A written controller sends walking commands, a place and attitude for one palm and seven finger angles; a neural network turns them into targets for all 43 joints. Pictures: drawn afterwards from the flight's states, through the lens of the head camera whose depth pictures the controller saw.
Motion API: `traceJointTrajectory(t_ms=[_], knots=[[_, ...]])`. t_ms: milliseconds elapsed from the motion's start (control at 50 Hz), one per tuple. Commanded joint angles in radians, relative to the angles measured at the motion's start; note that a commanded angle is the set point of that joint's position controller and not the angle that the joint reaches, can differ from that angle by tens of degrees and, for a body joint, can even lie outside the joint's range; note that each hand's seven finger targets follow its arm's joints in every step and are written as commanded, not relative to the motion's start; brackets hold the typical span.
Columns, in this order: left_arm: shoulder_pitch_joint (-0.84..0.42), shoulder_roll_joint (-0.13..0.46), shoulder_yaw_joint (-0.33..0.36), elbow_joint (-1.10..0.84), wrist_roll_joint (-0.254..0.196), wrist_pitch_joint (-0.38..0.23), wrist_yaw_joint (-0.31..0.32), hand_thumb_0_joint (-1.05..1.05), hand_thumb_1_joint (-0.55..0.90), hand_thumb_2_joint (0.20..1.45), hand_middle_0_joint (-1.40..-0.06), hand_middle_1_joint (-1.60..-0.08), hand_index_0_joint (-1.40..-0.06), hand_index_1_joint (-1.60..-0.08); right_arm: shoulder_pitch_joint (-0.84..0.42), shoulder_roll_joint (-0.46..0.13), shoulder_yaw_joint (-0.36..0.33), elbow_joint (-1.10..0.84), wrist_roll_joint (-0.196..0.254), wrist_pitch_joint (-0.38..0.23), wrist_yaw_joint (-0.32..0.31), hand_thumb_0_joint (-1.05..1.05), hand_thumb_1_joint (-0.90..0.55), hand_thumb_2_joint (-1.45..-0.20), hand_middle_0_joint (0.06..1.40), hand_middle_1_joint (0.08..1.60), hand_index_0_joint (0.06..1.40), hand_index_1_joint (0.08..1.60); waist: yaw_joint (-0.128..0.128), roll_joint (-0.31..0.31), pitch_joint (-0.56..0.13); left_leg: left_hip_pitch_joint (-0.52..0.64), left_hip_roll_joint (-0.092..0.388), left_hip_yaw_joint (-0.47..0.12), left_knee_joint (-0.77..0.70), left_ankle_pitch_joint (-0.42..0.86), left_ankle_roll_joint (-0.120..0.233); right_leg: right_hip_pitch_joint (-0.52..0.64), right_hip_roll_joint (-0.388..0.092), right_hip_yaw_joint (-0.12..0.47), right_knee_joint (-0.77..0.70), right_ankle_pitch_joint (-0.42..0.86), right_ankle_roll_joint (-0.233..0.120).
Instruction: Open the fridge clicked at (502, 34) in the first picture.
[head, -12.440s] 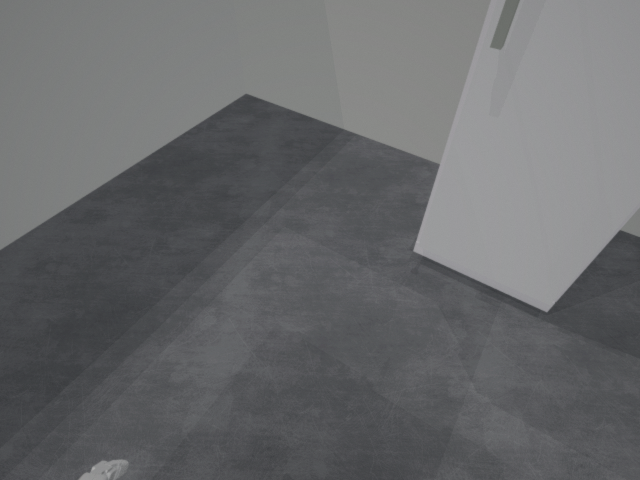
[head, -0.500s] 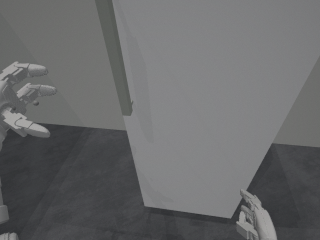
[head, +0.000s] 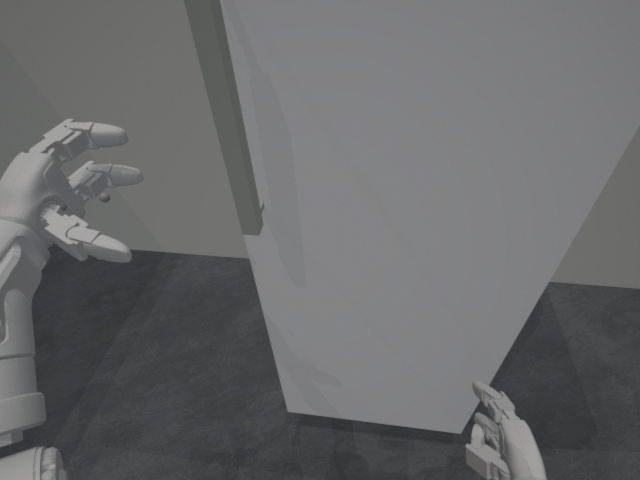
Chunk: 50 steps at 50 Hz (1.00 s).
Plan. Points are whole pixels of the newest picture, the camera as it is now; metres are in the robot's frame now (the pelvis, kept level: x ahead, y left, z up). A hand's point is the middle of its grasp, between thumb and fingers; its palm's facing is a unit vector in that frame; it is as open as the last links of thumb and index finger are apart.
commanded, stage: move the hooked fingers beside the handle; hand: left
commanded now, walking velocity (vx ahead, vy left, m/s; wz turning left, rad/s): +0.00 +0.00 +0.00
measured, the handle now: (236, 121) +0.44 +0.15 +0.26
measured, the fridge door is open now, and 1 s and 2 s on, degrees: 0 0 0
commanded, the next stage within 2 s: none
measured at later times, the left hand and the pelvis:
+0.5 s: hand (130, 185) +0.34 +0.25 +0.23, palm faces +0.05 -1.00 -0.08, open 14.0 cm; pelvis +0.01 +0.00 +0.00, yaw +0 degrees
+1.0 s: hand (161, 174) +0.37 +0.22 +0.23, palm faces +0.04 -1.00 -0.06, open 14.0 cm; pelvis +0.01 +0.00 +0.00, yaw +0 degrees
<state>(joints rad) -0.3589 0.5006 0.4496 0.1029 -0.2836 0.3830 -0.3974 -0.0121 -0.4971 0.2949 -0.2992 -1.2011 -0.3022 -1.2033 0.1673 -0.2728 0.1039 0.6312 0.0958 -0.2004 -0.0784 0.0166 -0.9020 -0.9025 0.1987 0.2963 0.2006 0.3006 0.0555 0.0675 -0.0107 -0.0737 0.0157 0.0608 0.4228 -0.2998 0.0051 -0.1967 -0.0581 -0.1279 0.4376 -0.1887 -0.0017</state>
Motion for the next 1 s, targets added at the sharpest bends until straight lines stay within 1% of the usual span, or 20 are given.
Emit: traceJointTrajectory(t_ms=[0, 80, 140, 200, 240, 300, 340, 380, 440, 500, 540, 600, 660, 700, 740, 760, 780, 820, 840, 980], knots=[[-0.39, 0.288, 0.086, -0.207, -0.013, -0.061, 0.012, 0.0, -0.5, 0.3, -0.3, -1.2, -0.3, -1.2, -0.152, -0.113, -0.049, -0.177, -0.002, -0.046, -0.004, 0.0, -0.9, -0.9, 0.2, 0.3, 0.2, 0.3, 0.001, 0.029, -0.234, -0.02, -0.01, -0.07, -0.055, 0.31, 0.01, 0.134, 0.023, 0.046, -0.02, 0.22, -0.023], [-0.383, 0.252, 0.061, -0.228, -0.016, -0.069, 0.015, 0.0, -0.5, 0.3, -0.3, -1.2, -0.3, -1.2, -0.147, -0.109, -0.05, -0.182, -0.004, -0.043, -0.004, 0.0, -0.9, -0.9, 0.2, 0.3, 0.2, 0.3, 0.002, 0.022, -0.249, -0.002, -0.008, -0.068, -0.052, 0.345, 0.009, 0.139, 0.025, 0.045, -0.013, 0.256, -0.024], [-0.345, 0.29, 0.099, -0.152, -0.014, -0.056, 0.024, 0.0, -0.5, 0.3, -0.3, -1.2, -0.3, -1.2, -0.135, -0.121, -0.058, -0.164, -0.005, -0.032, -0.004, 0.0, -0.9, -0.9, 0.2, 0.3, 0.2, 0.3, 0.006, -0.064, -0.223, -0.035, -0.005, -0.066, -0.051, 0.32, 0.015, 0.139, 0.026, 0.046, -0.024, 0.242, -0.02], [-0.411, 0.254, 0.058, -0.21, -0.007, -0.056, 0.033, 0.0, -0.5, 0.3, -0.3, -1.2, -0.3, -1.2, -0.15, -0.11, -0.054, -0.179, -0.002, -0.03, -0.006, 0.0, -0.9, -0.9, 0.2, 0.3, 0.2, 0.3, -0.001, 0.024, -0.249, -0.01, -0.01, -0.065, -0.051, 0.339, 0.008, 0.132, 0.022, 0.045, -0.012, 0.255, -0.023], [-0.385, 0.277, 0.083, -0.187, -0.01, -0.06, 0.039, 0.0, -0.5, 0.3, -0.3, -1.2, -0.3, -1.2, -0.139, -0.114, -0.059, -0.171, -0.005, -0.027, -0.006, 0.0, -0.9, -0.9, 0.2, 0.3, 0.2, 0.3, 0.004, -0.02, -0.25, -0.012, -0.005, -0.063, -0.043, 0.353, 0.013, 0.147, 0.025, 0.05, -0.019, 0.274, -0.023], [-0.409, 0.254, 0.066, -0.216, -0.009, -0.073, 0.038, 0.0, -0.5, 0.3, -0.3, -1.2, -0.3, -1.2, -0.142, -0.109, -0.058, -0.179, -0.003, -0.026, -0.009, 0.0, -0.9, -0.9, 0.2, 0.3, 0.2, 0.3, -0.003, 0.008, -0.269, -0.001, -0.009, -0.061, -0.043, 0.367, 0.012, 0.152, 0.023, 0.047, -0.008, 0.295, -0.022], [-0.399, 0.258, 0.062, -0.157, -0.006, -0.072, 0.039, 0.0, -0.5, 0.3, -0.3, -1.2, -0.3, -1.2, -0.131, -0.114, -0.061, -0.164, -0.004, -0.021, -0.011, 0.0, -0.9, -0.9, 0.2, 0.3, 0.2, 0.3, -0.005, -0.029, -0.24, -0.012, -0.003, -0.061, -0.045, 0.352, 0.013, 0.138, 0.025, 0.048, -0.019, 0.278, -0.022], [-0.441, 0.238, 0.042, -0.182, -0.004, -0.074, 0.039, 0.0, -0.5, 0.3, -0.3, -1.2, -0.3, -1.2, -0.137, -0.111, -0.059, -0.172, -0.004, -0.024, -0.013, 0.0, -0.9, -0.9, 0.2, 0.3, 0.2, 0.3, -0.009, 0.02, -0.259, -0.001, -0.009, -0.064, -0.045, 0.366, 0.01, 0.142, 0.021, 0.048, -0.011, 0.294, -0.025], [-0.411, 0.264, 0.065, -0.162, -0.002, -0.075, 0.045, 0.0, -0.5, 0.3, -0.3, -1.2, -0.3, -1.2, -0.131, -0.115, -0.062, -0.168, -0.005, -0.018, -0.011, 0.0, -0.9, -0.9, 0.2, 0.3, 0.2, 0.3, 0.0, -0.021, -0.262, -0.006, -0.006, -0.063, -0.039, 0.384, 0.011, 0.157, 0.021, 0.049, -0.012, 0.314, -0.026], [-0.43, 0.24, 0.053, -0.183, -0.004, -0.082, 0.046, 0.0, -0.5, 0.3, -0.3, -1.2, -0.3, -1.2, -0.136, -0.108, -0.062, -0.172, -0.003, -0.016, -0.011, 0.0, -0.9, -0.9, 0.2, 0.3, 0.2, 0.3, -0.007, 0.008, -0.273, 0.002, -0.008, -0.059, -0.042, 0.38, 0.01, 0.152, 0.02, 0.049, -0.008, 0.312, -0.024], [-0.417, 0.238, 0.045, -0.159, -0.002, -0.079, 0.049, 0.0, -0.5, 0.3, -0.3, -1.2, -0.3, -1.2, -0.134, -0.111, -0.062, -0.168, -0.004, -0.011, -0.01, 0.0, -0.9, -0.9, 0.2, 0.3, 0.2, 0.3, -0.007, -0.017, -0.254, -0.003, -0.004, -0.06, -0.043, 0.371, 0.009, 0.141, 0.022, 0.048, -0.014, 0.298, -0.025], [-0.484, 0.179, -0.012, -0.186, 0.001, -0.081, 0.059, 0.0, -0.5, 0.3, -0.3, -1.2, -0.3, -1.2, -0.139, -0.103, -0.058, -0.171, -0.002, -0.015, -0.013, 0.0, -0.9, -0.9, 0.2, 0.3, 0.2, 0.3, -0.017, 0.037, -0.245, 0.008, -0.006, -0.066, -0.05, 0.366, 0.002, 0.119, 0.021, 0.043, -0.01, 0.277, -0.027], [-0.49, 0.205, 0.008, -0.158, 0.007, -0.077, 0.077, 0.0, -0.5, 0.3, -0.3, -1.2, -0.3, -1.2, -0.131, -0.109, -0.06, -0.162, -0.005, -0.008, -0.016, 0.0, -0.9, -0.9, 0.2, 0.3, 0.2, 0.3, -0.015, -0.03, -0.259, 0.0, -0.005, -0.069, -0.053, 0.355, 0.007, 0.129, 0.022, 0.044, -0.015, 0.269, -0.024], [-0.531, 0.163, -0.035, -0.154, 0.013, -0.074, 0.084, 0.0, -0.5, 0.3, -0.3, -1.2, -0.3, -1.2, -0.137, -0.103, -0.059, -0.159, -0.003, -0.007, -0.018, 0.0, -0.9, -0.9, 0.2, 0.3, 0.2, 0.3, -0.025, 0.011, -0.242, 0.003, -0.006, -0.068, -0.053, 0.342, 0.003, 0.109, 0.02, 0.044, -0.014, 0.252, -0.025], [-0.486, 0.203, 0.008, -0.124, 0.014, -0.073, 0.098, 0.0, -0.5, 0.3, -0.3, -1.2, -0.3, -1.2, -0.13, -0.108, -0.063, -0.154, -0.007, -0.002, -0.015, 0.0, -0.9, -0.9, 0.2, 0.3, 0.2, 0.3, -0.011, -0.032, -0.246, -0.005, -0.002, -0.068, -0.052, 0.349, 0.005, 0.126, 0.021, 0.046, -0.019, 0.259, -0.026], [-0.519, 0.211, 0.009, -0.144, 0.02, -0.076, 0.101, 0.0, -0.5, 0.3, -0.3, -1.2, -0.3, -1.2, -0.134, -0.108, -0.061, -0.158, -0.005, 0.001, -0.016, 0.0, -0.9, -0.9, 0.2, 0.3, 0.2, 0.3, -0.014, -0.014, -0.273, -0.006, -0.006, -0.065, -0.053, 0.351, 0.006, 0.141, 0.018, 0.05, -0.015, 0.264, -0.025], [-0.546, 0.171, -0.031, -0.146, 0.021, -0.077, 0.102, 0.0, -0.5, 0.3, -0.3, -1.2, -0.3, -1.2, -0.138, -0.102, -0.058, -0.162, -0.005, 0.001, -0.016, 0.0, -0.9, -0.9, 0.2, 0.3, 0.2, 0.3, -0.021, -0.001, -0.265, -0.005, -0.007, -0.067, -0.056, 0.345, 0.004, 0.132, 0.018, 0.049, -0.013, 0.258, -0.026], [-0.532, 0.181, -0.008, -0.105, 0.018, -0.081, 0.111, 0.0, -0.5, 0.3, -0.3, -1.2, -0.3, -1.2, -0.13, -0.104, -0.06, -0.156, -0.007, 0.001, -0.017, 0.0, -0.9, -0.9, 0.2, 0.3, 0.2, 0.3, -0.017, -0.026, -0.257, -0.016, -0.005, -0.069, -0.057, 0.335, 0.004, 0.13, 0.018, 0.047, -0.013, 0.253, -0.026], [-0.497, 0.216, 0.02, -0.084, 0.02, -0.083, 0.113, 0.0, -0.5, 0.3, -0.3, -1.2, -0.3, -1.2, -0.124, -0.11, -0.064, -0.15, -0.01, 0.006, -0.015, 0.0, -0.9, -0.9, 0.2, 0.3, 0.2, 0.3, -0.009, -0.05, -0.261, -0.018, -0.001, -0.066, -0.054, 0.341, 0.008, 0.142, 0.018, 0.051, -0.019, 0.26, -0.026], [-0.622, 0.156, -0.06, -0.071, 0.031, -0.106, 0.121, 0.0, -0.5, 0.3, -0.3, -1.2, -0.3, -1.2, -0.113, -0.106, -0.064, -0.15, -0.003, 0.007, -0.021, 0.0, -0.9, -0.9, 0.2, 0.3, 0.2, 0.3, -0.033, -0.004, -0.269, -0.004, -0.001, -0.071, -0.063, 0.317, 0.005, 0.118, 0.017, 0.053, -0.021, 0.226, -0.028]])
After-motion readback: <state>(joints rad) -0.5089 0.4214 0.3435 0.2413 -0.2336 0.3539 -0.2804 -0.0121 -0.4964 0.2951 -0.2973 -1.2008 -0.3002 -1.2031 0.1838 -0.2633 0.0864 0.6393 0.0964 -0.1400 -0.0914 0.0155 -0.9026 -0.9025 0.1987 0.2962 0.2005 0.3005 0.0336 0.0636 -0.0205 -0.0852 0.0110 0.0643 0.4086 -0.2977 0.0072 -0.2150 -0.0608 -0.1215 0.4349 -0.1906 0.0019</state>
